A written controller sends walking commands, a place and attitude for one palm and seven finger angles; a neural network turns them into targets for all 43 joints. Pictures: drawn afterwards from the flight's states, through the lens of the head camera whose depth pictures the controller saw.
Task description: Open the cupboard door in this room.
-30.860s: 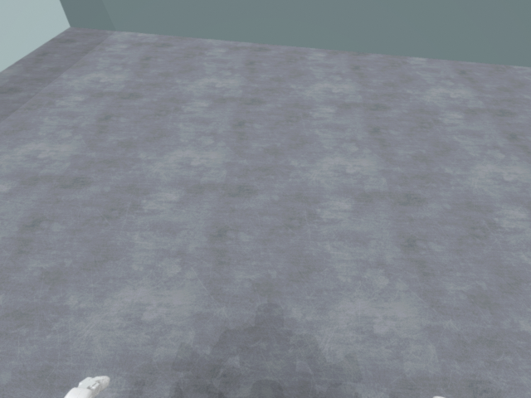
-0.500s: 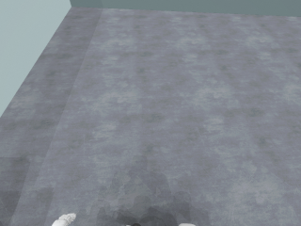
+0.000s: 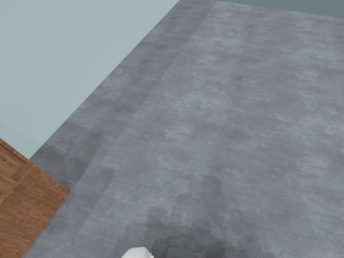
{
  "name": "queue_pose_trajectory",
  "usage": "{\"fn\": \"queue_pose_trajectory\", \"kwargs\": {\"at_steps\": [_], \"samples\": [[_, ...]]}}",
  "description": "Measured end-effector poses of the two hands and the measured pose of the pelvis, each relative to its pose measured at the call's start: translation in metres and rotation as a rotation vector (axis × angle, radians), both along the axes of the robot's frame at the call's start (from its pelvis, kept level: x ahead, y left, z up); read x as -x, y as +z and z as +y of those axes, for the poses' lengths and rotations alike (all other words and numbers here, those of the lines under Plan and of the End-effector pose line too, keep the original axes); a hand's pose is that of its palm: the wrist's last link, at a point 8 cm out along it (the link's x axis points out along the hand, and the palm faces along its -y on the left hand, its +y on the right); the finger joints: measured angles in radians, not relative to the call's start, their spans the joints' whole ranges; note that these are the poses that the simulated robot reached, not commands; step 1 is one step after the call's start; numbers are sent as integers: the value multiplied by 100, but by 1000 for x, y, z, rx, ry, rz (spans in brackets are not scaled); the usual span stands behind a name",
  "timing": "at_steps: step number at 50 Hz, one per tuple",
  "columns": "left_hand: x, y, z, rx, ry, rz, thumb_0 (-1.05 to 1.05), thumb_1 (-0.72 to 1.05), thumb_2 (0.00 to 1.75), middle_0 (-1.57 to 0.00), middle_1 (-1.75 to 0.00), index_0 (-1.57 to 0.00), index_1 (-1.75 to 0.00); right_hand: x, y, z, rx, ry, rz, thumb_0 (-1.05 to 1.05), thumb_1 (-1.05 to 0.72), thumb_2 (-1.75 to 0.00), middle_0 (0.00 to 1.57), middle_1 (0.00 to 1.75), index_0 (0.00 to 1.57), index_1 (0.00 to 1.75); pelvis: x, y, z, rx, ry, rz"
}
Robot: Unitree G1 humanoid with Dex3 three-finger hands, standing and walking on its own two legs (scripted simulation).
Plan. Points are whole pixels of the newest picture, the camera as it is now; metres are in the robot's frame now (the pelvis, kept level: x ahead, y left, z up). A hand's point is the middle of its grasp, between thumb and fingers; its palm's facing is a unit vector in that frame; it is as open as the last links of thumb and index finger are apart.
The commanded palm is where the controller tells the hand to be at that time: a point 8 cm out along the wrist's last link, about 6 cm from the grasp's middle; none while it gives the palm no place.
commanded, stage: turn to face it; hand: left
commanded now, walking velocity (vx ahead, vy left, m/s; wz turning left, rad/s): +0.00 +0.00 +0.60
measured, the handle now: out of the picture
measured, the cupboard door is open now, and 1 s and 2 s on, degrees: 0 0 0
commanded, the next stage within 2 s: take the last steps up to it in 1.82 s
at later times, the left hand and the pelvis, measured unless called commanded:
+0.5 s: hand out of the picture +0.06 +0.26 -0.15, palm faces +0.29 -0.92 -0.28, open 7.4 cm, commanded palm none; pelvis +0.00 +0.02 +0.00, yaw +17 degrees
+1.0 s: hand out of the picture -0.08 +0.19 -0.17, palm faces +0.60 -0.76 -0.27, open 7.4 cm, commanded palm none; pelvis -0.01 -0.01 -0.01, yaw +37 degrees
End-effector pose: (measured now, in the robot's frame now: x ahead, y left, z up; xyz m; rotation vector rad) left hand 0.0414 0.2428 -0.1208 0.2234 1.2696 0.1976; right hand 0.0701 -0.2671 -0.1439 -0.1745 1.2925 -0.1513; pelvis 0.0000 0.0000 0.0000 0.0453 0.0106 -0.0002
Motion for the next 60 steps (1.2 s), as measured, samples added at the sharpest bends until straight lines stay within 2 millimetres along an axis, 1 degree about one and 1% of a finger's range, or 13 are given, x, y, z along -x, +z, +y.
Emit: {"fn": "queue_pose_trajectory", "kwargs": {"at_steps": [6,8,10,15,20,27,31,37,43,47,54,57,60], "samples": [[56,-29,44,16,140,83,0,90,89,-20,-30,-20,-30,-69,8,43,38,158,-134,0,-91,-90,20,29,20,29,2,-16,27,31,85,5],[67,-34,57,12,172,109,0,90,89,-20,-30,-20,-30,-82,16,57,42,194,-172,0,-91,-90,20,29,20,29,3,-16,31,29,100,-4],[70,-32,65,9,194,114,0,91,89,-20,-30,-20,-30,-88,24,66,48,219,-192,0,-90,-90,20,29,20,29,4,-12,35,45,119,-12],[53,-19,75,10,225,19,1,91,89,-20,-30,-20,-30,-86,32,79,51,259,-175,0,-90,-89,20,30,21,30,5,-2,39,68,180,-22],[28,-10,72,-4,235,-75,0,91,89,-20,-30,-20,-30,-75,25,77,28,276,-131,0,-90,-89,20,30,21,30,4,0,33,55,230,-21],[-2,3,46,-40,241,-167,0,91,89,-20,-30,-20,-30,-60,-2,50,-11,283,-37,0,-90,-89,21,30,21,30,-3,-8,6,33,315,-8],[2,11,23,-70,262,-202,0,91,89,-20,-30,-20,-30,-63,-19,31,-26,306,11,0,-90,-89,20,30,21,30,-5,-12,-10,27,382,-20],[38,20,-4,-66,363,-155,0,90,89,-20,-30,-20,-30,-79,-13,22,-32,380,45,0,-90,-90,20,30,20,30,-9,-1,-21,-5,459,-25],[85,11,-20,-37,481,-98,0,90,89,-20,-30,-20,-30,-103,-5,34,-14,481,50,0,-91,-90,20,29,20,29,-7,2,-23,-8,543,-24],[126,0,-24,-14,569,-50,0,90,89,-20,-30,-20,-30,-126,1,60,1,572,17,0,-91,-90,20,29,20,29,-1,-1,-18,1,599,-22],[205,-35,-14,23,731,32,0,90,89,-20,-30,-20,-30,-162,10,133,16,740,-140,0,-91,-90,20,29,20,29,17,-19,5,30,692,-26],[222,-34,-10,30,773,66,0,91,89,-20,-30,-20,-30,-163,20,153,13,783,-175,0,-90,-90,20,29,20,29,21,-14,9,43,715,-33],[224,-25,-4,27,800,42,1,91,89,-20,-30,-20,-30,-160,26,164,15,816,-168,0,-90,-90,20,30,20,30,23,-6,13,59,753,-33]]}}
